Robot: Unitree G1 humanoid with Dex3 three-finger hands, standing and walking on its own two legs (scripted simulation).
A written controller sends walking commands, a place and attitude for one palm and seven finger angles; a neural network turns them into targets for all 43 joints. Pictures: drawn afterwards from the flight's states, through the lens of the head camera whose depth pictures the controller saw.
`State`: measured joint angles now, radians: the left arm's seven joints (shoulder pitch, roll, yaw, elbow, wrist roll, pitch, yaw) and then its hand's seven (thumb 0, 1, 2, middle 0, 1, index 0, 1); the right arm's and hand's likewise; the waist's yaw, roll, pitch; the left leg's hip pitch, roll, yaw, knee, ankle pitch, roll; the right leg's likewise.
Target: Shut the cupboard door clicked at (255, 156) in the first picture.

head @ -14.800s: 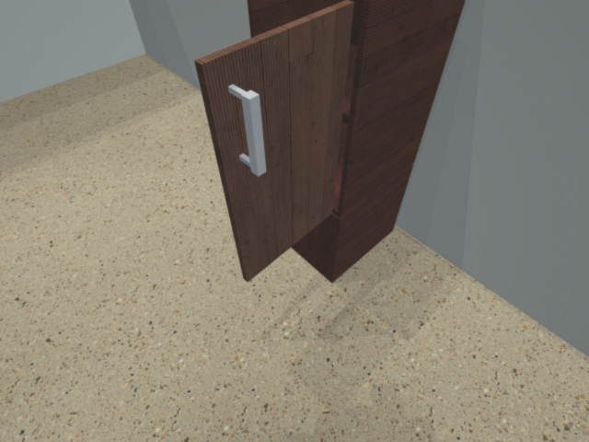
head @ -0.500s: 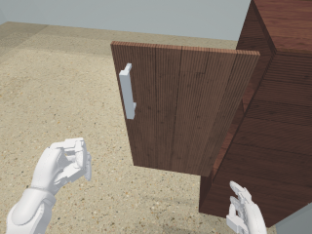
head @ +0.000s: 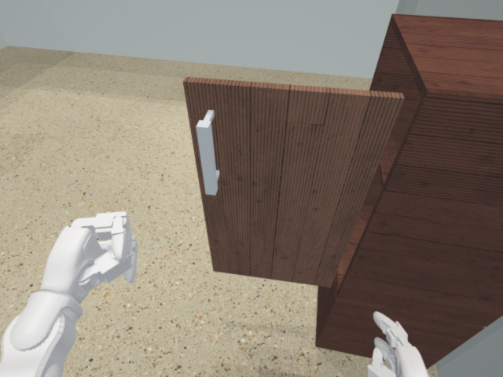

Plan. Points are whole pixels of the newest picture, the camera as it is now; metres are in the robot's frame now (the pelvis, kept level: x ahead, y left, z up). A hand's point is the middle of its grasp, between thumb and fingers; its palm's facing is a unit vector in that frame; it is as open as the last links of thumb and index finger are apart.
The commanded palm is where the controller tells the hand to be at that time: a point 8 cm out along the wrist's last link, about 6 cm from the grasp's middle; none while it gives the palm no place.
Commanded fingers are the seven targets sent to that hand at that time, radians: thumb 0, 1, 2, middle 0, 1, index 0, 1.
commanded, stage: raise the hand and make a fist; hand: left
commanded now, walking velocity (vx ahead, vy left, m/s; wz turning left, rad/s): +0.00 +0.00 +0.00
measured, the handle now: (210, 154) +0.46 +0.13 +0.13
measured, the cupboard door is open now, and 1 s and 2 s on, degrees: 93 93 93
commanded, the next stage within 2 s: bring the fist close to the handle in 0.06 s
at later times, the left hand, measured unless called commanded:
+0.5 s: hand (169, 243) +0.26 +0.15 +0.12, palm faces -0.05 -1.00 -0.09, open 3.1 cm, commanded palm +0.24 +0.20 +0.14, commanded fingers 0.00 0.90 0.90 -1.30 -1.50 -1.30 -1.50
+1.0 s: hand (205, 207) +0.31 +0.11 +0.15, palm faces -0.04 -1.00 -0.07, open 3.1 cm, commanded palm +0.30 +0.15 +0.14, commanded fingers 0.00 0.90 0.90 -1.30 -1.50 -1.30 -1.50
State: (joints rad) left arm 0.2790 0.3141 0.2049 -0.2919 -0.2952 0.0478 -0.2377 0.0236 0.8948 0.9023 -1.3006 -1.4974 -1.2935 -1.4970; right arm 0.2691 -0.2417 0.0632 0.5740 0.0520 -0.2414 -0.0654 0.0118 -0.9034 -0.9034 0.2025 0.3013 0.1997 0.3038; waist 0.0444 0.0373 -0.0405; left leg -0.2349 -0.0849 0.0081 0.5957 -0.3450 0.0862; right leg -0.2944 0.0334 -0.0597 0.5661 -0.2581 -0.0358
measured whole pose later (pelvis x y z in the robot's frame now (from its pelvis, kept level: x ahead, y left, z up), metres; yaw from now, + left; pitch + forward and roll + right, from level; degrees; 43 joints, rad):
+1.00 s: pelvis +0.01 -0.04 +0.00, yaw +0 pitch +0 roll +0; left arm -0.04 0.23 0.09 -0.05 -0.23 0.01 -0.12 0.02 0.89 0.90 -1.30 -1.50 -1.30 -1.50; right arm 0.20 -0.25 0.05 0.63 0.07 -0.22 -0.05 0.01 -0.91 -0.90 0.20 0.30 0.20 0.30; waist 0.02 0.05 -0.03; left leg -0.23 -0.06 -0.01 0.58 -0.36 0.04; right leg -0.30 0.06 -0.08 0.58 -0.29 -0.09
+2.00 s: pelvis +0.01 -0.02 +0.00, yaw -1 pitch +1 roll +0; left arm -0.36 0.20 0.02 0.30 -0.19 0.00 -0.10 0.02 0.90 0.90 -1.30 -1.50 -1.30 -1.50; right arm 0.21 -0.24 0.06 0.64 0.06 -0.12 -0.04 0.01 -0.90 -0.90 0.20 0.30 0.20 0.30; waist -0.01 0.04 -0.02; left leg -0.22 -0.08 0.02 0.54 -0.34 0.07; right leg -0.31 0.04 -0.05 0.56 -0.27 -0.06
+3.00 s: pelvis +0.01 -0.02 -0.01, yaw -2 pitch +11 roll +1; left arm -1.01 0.34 0.16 1.13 -0.16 -0.21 -0.37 0.02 0.90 0.91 -1.30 -1.50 -1.29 -1.50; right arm 0.38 -0.30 0.03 0.71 0.02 -0.13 -0.03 0.01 -0.91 -0.90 0.20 0.30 0.20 0.30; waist -0.16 0.02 -0.04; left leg -0.46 -0.07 0.04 0.63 -0.35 0.07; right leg -0.55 0.05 -0.04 0.64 -0.28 -0.07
